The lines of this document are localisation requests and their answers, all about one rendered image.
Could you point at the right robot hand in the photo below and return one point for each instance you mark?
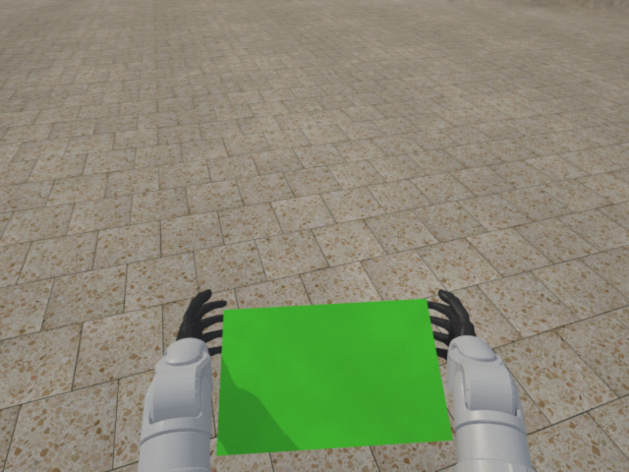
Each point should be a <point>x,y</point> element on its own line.
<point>458,324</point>

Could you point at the left robot forearm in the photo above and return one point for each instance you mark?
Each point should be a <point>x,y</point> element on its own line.
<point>176,427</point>

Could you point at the right robot forearm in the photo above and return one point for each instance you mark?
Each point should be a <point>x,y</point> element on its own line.
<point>488,417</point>

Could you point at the left robot hand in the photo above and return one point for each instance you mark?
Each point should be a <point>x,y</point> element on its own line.
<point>193,324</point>

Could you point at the carton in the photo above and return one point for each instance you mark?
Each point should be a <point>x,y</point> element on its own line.
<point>329,376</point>

